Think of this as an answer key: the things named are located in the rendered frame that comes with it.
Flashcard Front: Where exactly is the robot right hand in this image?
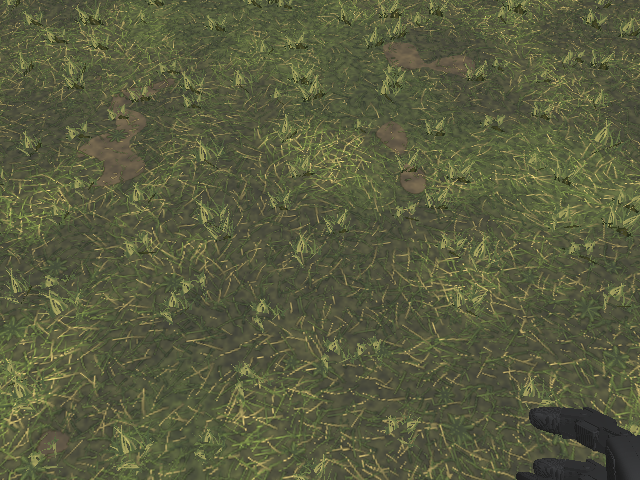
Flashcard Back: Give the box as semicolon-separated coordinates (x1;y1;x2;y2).
516;407;640;480

